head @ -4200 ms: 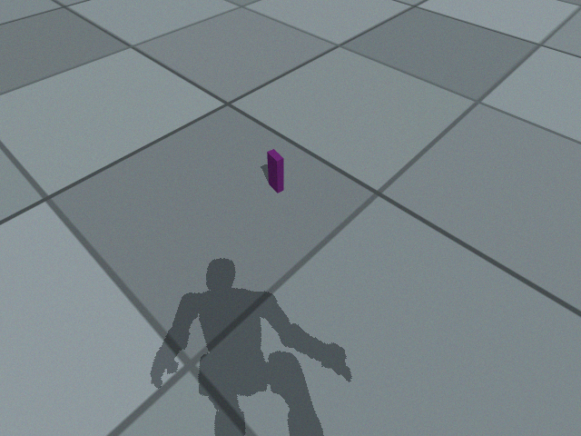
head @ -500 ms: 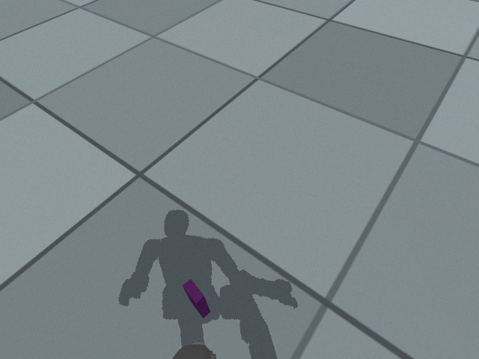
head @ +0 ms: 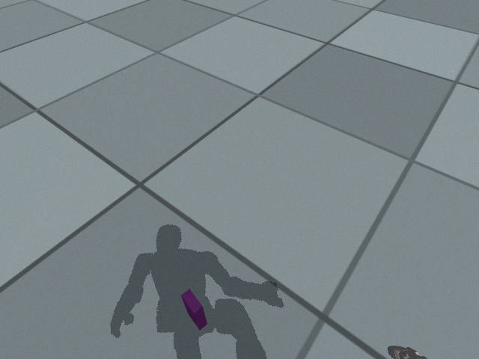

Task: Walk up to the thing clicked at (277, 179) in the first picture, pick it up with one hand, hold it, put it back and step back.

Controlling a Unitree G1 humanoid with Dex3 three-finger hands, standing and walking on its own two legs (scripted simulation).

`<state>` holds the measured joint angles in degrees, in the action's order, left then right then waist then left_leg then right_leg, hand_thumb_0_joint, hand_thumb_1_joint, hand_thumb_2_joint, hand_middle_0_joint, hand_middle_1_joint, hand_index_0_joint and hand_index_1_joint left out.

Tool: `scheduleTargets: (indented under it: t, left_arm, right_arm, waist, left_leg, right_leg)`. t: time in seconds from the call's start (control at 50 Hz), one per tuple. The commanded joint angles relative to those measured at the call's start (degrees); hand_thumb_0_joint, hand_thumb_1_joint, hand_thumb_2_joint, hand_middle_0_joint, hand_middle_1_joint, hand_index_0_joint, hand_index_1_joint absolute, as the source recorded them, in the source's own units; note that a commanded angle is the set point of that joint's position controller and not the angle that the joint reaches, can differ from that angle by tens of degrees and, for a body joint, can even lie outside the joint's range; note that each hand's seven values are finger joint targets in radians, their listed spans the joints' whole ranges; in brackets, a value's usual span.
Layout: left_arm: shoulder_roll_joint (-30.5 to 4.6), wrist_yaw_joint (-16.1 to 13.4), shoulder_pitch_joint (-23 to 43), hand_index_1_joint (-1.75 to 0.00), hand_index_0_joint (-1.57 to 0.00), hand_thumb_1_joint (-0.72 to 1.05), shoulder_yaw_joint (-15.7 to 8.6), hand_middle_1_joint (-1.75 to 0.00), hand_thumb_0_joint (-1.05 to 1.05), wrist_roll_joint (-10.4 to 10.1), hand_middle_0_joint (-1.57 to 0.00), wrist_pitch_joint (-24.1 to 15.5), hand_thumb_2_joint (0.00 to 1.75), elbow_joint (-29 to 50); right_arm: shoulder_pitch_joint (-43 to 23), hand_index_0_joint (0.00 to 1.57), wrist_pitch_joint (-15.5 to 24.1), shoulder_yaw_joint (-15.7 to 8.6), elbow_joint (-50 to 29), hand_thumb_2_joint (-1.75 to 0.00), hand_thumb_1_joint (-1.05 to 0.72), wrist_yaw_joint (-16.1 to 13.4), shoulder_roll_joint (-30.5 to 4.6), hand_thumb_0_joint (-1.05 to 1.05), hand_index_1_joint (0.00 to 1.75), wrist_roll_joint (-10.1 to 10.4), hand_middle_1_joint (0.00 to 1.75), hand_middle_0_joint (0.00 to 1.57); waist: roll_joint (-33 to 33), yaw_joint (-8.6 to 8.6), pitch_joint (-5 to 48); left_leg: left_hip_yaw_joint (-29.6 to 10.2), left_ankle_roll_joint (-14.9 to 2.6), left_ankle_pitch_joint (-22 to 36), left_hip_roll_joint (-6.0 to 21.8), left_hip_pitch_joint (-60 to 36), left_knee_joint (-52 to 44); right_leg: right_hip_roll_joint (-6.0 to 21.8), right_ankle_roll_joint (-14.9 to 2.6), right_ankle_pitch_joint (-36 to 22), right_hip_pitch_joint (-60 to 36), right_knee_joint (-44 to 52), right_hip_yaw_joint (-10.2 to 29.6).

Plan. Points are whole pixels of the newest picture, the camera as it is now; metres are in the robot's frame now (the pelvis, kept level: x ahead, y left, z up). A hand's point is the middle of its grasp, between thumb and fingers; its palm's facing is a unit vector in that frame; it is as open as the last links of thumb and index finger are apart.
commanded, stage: walk up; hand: left
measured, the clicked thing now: (194, 310) +0.42 +0.18 -0.67
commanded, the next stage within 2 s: none
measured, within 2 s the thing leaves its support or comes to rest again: neither
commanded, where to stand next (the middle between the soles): +0.10 -0.02 m, yaw -1 degrees
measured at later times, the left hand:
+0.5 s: hand out of the picture +0.14 +0.25 -0.15, palm faces -0.04 -0.95 -0.32, open 7.3 cm
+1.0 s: hand out of the picture +0.11 +0.26 -0.15, palm faces -0.03 -0.94 -0.33, open 7.3 cm
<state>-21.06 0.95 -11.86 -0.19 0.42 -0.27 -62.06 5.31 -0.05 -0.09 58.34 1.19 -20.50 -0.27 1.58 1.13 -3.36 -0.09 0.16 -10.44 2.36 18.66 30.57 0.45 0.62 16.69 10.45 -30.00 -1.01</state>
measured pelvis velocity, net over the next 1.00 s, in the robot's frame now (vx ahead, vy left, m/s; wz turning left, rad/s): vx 0.04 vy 0.01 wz -0.01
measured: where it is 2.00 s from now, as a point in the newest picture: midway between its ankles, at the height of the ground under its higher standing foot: outside the picture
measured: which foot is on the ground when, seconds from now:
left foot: down 0.00-1.00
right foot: down 0.00-1.00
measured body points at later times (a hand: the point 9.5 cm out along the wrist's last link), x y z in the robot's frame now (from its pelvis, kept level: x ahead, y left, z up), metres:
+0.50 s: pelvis +0.03 +0.00 +0.01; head +0.05 +0.01 +0.46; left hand +0.14 +0.30 -0.12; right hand +0.10 -0.30 -0.11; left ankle +0.09 +0.13 -0.73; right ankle +0.00 -0.13 -0.73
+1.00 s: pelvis +0.04 +0.01 +0.01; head +0.05 +0.01 +0.46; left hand +0.11 +0.31 -0.12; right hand +0.13 -0.29 -0.12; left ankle +0.09 +0.13 -0.73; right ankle +0.00 -0.13 -0.73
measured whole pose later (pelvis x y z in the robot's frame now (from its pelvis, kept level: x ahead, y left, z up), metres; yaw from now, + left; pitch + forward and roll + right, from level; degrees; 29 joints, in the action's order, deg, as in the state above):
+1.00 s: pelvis +0.04 +0.01 +0.01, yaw +0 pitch -2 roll +0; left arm -20.0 0.5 -5.3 -0.2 0.4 0.0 -66.8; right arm 3.1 0.3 -0.6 66.1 0.5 -19.2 -0.2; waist -0.1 -0.3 -3.2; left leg 1.1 0.1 -6.2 0.9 10.6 18.9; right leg 1.9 2.0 12.8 2.0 -16.9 -0.3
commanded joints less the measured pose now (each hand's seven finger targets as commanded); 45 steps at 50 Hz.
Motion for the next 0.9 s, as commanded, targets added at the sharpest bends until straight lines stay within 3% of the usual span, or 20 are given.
scheduleTargets:
  t: [0.0, 0.04, 0.12, 0.16, 0.26, 0.4, 0.46, 0.56, 0.88]
  left_arm:
    - [-12.4, -0.8, 5.6, -0.30, -0.20, 0.90, -2.8, -0.30, 0.00, 0.2, -0.20, -2.3, 0.90, 3.0]
    - [-12.3, -0.8, 6.6, -0.30, -0.20, 0.90, -2.7, -0.30, 0.00, 0.1, -0.20, -2.4, 0.90, 2.9]
    - [-11.7, -0.9, 6.5, -0.30, -0.20, 0.90, -2.7, -0.30, 0.00, -0.1, -0.20, -2.1, 0.90, 1.8]
    - [-11.6, -0.9, 6.8, -0.30, -0.20, 0.90, -2.6, -0.30, 0.00, -0.2, -0.20, -2.0, 0.90, 1.4]
    - [-11.4, -1.2, 7.3, -0.30, -0.20, 0.90, -2.8, -0.30, 0.00, -0.6, -0.20, -1.8, 0.90, 0.6]
    - [-11.1, -1.1, 8.5, -0.30, -0.20, 0.90, -2.4, -0.30, 0.00, -0.6, -0.20, -0.8, 0.90, -0.3]
    - [-11.1, -1.1, 9.0, -0.30, -0.20, 0.90, -2.4, -0.30, 0.00, -0.4, -0.20, -0.9, 0.90, -0.6]
    - [-10.9, -1.3, 9.7, -0.30, -0.20, 0.90, -2.5, -0.30, 0.00, -0.5, -0.20, -0.9, 0.90, -0.8]
    - [-10.7, -1.3, 10.1, -0.30, -0.20, 0.90, -2.3, -0.30, 0.00, 0.0, -0.20, -1.0, 0.90, -1.5]
  right_arm:
    - [-2.3, 0.20, 2.1, -2.7, -1.6, -0.90, -0.90, -0.5, -12.4, 0.00, 0.30, 0.1, 0.30, 0.20]
    - [-2.1, 0.20, 2.2, -2.7, -0.4, -0.90, -0.90, -0.6, -12.2, 0.00, 0.30, 0.1, 0.30, 0.20]
    - [-3.3, 0.20, 2.2, -2.4, 0.9, -0.90, -0.90, -0.7, -12.0, 0.00, 0.30, 0.0, 0.30, 0.20]
    - [-3.1, 0.20, 2.4, -2.3, 1.5, -0.90, -0.90, -0.8, -11.9, 0.00, 0.30, -0.1, 0.30, 0.20]
    - [-2.8, 0.20, 2.7, -2.0, 3.1, -0.90, -0.90, -1.2, -11.5, 0.00, 0.30, 0.0, 0.30, 0.20]
    - [-4.0, 0.20, 2.5, -2.4, 4.1, -0.90, -0.90, -1.5, -12.1, 0.00, 0.30, -0.1, 0.30, 0.20]
    - [-4.1, 0.20, 2.5, -2.4, 4.4, -0.90, -0.90, -1.6, -11.8, 0.00, 0.30, -0.1, 0.30, 0.20]
    - [-3.8, 0.20, 2.7, -2.5, 4.6, -0.90, -0.90, -1.7, -11.6, 0.00, 0.30, -0.1, 0.30, 0.20]
    - [-5.3, 0.20, 1.9, -2.6, 4.4, -0.90, -0.90, -1.4, -11.1, 0.00, 0.30, 0.0, 0.30, 0.20]
  waist:
    - [-3.5, -2.03, 2.1]
    - [-4.9, -2.23, 3.2]
    - [-4.2, -1.47, 1.5]
    - [-3.4, -1.44, 2.6]
    - [-1.9, -0.89, 6.1]
    - [1.1, -1.03, 5.7]
    - [0.3, -1.10, 7.0]
    - [-0.6, -1.31, 8.5]
    - [-1.8, -1.78, 5.9]
  left_leg:
    - [-6.9, -1.98, -7.5, 3.8, -8.0, -7.6]
    - [-6.0, -1.66, -4.6, 3.4, -9.4, -7.6]
    - [-6.5, -1.34, -4.4, 3.9, -8.2, -9.8]
    - [-6.4, -1.36, -2.3, 4.1, -8.5, -10.3]
    - [-5.6, -1.30, 11.5, 4.9, -9.7, -10.1]
    - [-6.8, -1.27, 5.3, 5.5, -9.0, -13.8]
    - [-6.4, -1.38, 7.6, 5.6, -9.9, -13.6]
    - [-4.6, -1.28, 17.0, 5.5, -13.8, -11.8]
    - [-4.6, -0.99, 8.5, 4.8, -13.4, -13.8]
  right_leg:
    - [6.8, -3.50, 8.3, 7.9, 13.6, 9.3]
    - [7.2, -3.19, 4.1, 6.9, 13.9, 9.1]
    - [6.9, -2.68, 3.6, 5.2, 14.9, 7.6]
    - [6.8, -2.53, -0.6, 2.7, 14.1, 6.9]
    - [6.8, -1.95, -11.8, -3.9, 12.7, 5.1]
    - [6.3, -1.94, -8.9, -4.8, 12.9, 4.3]
    - [6.5, -1.79, -10.3, -6.1, 13.5, 4.2]
    - [7.0, -1.46, -14.5, -5.9, 13.6, 4.1]
    - [6.8, -1.04, -10.4, -4.4, 16.0, 4.2]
